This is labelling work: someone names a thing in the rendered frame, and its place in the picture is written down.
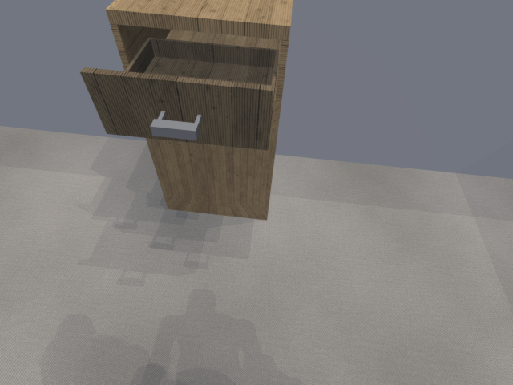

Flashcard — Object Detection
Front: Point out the drawer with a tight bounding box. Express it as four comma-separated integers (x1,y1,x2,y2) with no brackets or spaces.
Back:
80,38,279,151

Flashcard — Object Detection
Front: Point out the cabinet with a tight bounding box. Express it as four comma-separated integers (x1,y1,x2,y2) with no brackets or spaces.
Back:
106,0,293,220

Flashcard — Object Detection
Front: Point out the handle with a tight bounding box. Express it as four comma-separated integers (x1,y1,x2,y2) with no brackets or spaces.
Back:
150,111,202,140

